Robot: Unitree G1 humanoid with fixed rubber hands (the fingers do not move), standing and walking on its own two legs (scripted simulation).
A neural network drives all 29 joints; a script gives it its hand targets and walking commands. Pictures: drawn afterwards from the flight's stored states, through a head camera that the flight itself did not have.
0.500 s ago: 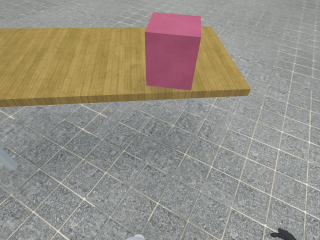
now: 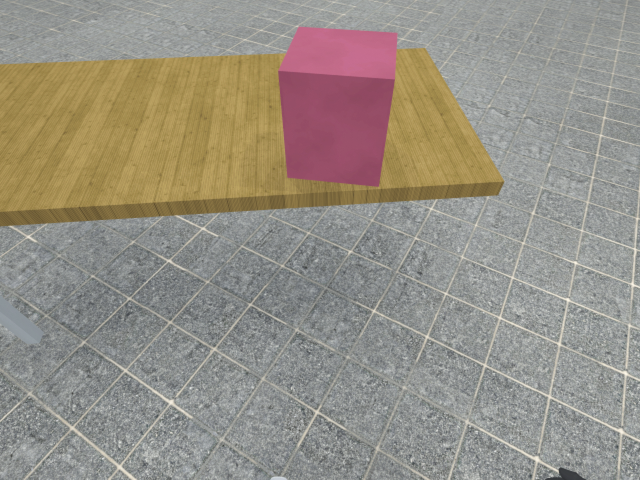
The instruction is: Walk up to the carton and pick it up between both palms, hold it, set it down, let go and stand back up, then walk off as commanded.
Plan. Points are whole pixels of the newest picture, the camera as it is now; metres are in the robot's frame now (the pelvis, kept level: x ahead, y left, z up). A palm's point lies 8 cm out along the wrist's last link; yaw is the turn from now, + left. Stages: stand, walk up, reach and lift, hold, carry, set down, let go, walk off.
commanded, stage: walk up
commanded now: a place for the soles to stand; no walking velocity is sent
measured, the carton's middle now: (339, 108) +0.85 -0.04 +0.01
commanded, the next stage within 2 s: none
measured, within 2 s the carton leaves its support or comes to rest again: neither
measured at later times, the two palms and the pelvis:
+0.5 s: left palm out of the picture +0.08 +0.34 -0.10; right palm out of the picture +0.13 -0.28 -0.09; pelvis +0.01 +0.03 -0.01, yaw +2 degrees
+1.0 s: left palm out of the picture +0.11 +0.32 -0.09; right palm out of the picture +0.11 -0.30 -0.09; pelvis +0.03 +0.01 +0.00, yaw +2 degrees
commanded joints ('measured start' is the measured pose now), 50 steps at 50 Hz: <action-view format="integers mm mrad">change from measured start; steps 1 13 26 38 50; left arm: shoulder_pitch -63 -43 -100 -86 -205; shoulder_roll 287 222 221 228 239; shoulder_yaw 102 80 75 73 108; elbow -76 -45 -62 -42 -134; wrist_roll -5 -27 -23 -18 -7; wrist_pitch -35 10 0 -7 -32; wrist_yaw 32 9 6 5 -49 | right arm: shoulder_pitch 46 -100 -113 -112 108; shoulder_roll -197 -301 -250 -226 -341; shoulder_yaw -43 -53 -25 -23 -112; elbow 10 18 56 72 65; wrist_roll -16 -20 -11 -8 -31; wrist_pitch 13 -35 -49 -41 -97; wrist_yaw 2 -25 -25 -17 -15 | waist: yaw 4 36 19 14 -85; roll -120 59 37 4 48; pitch -64 -21 -142 -153 37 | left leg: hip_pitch -75 -49 45 59 344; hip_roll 34 263 182 144 365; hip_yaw -60 -382 -242 -198 -549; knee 173 -298 -176 -157 -393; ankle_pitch -190 -95 202 135 40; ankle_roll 2 165 103 74 259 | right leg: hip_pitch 51 14 65 65 -442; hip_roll -327 -36 -82 -113 -66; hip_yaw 312 64 86 128 97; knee -307 -1 -16 -103 228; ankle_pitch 40 -159 85 25 -228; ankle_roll -225 -55 -68 -90 -41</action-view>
